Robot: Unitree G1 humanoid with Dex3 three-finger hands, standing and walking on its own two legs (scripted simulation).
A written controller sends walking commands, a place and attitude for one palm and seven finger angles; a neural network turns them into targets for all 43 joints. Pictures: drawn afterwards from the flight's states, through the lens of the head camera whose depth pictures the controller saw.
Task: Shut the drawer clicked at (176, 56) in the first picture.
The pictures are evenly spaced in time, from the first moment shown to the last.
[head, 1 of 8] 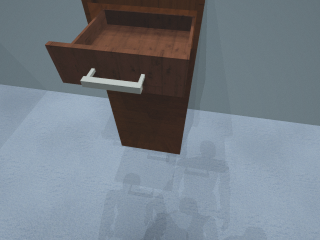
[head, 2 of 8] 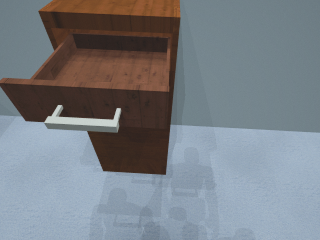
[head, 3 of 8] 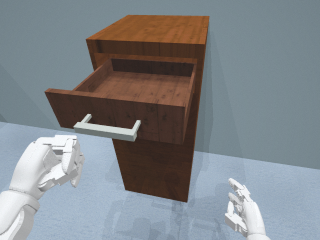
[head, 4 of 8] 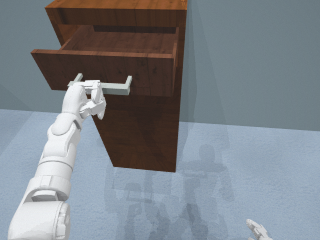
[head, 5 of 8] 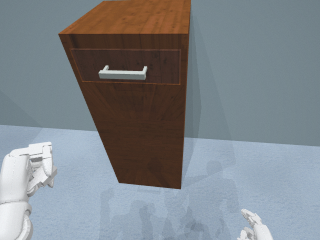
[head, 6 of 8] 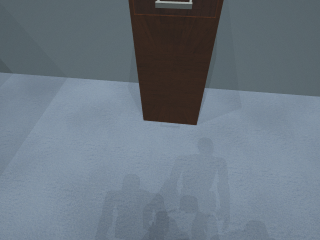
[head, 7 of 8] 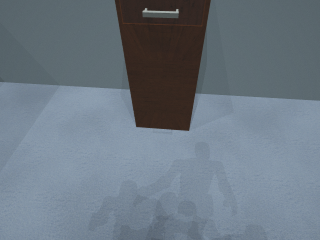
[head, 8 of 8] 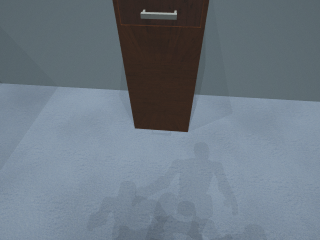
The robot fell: no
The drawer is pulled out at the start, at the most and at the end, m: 0.29 0.29 0.00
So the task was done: yes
